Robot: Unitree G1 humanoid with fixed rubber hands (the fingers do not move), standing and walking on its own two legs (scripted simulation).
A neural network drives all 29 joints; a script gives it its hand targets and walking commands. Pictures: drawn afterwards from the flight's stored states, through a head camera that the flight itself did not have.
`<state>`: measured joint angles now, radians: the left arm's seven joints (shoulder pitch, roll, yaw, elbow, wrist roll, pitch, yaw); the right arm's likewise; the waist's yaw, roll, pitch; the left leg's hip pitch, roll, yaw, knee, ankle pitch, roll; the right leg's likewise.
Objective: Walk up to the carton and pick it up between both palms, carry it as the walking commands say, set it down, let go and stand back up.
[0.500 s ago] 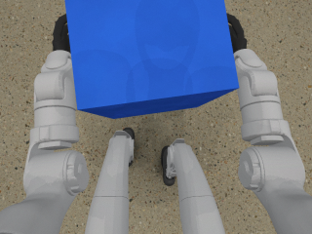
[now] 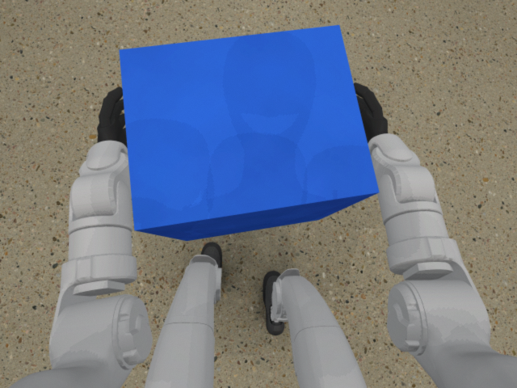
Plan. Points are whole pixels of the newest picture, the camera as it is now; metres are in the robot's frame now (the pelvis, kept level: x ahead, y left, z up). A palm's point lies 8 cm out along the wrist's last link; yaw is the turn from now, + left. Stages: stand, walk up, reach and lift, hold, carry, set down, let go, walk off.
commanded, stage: reach and lift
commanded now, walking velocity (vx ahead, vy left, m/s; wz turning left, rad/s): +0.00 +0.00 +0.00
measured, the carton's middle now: (245, 157) +0.43 +0.03 -0.09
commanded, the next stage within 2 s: hold in 1.86 s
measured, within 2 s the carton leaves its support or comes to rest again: neither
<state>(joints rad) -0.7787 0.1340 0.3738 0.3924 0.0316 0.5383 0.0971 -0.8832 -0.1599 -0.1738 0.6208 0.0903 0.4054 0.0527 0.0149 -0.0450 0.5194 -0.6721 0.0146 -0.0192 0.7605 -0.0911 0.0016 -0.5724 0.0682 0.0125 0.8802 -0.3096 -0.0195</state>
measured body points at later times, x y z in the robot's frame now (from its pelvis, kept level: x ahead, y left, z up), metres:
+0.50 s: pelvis +0.04 +0.00 +0.04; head +0.03 +0.04 +0.48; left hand +0.41 +0.22 +0.10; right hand +0.43 -0.16 +0.12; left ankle +0.18 +0.11 -0.69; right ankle +0.09 -0.11 -0.68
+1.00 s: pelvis +0.09 +0.00 +0.05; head +0.08 +0.03 +0.50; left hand +0.42 +0.22 +0.08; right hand +0.45 -0.16 +0.10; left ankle +0.18 +0.11 -0.69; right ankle +0.09 -0.11 -0.69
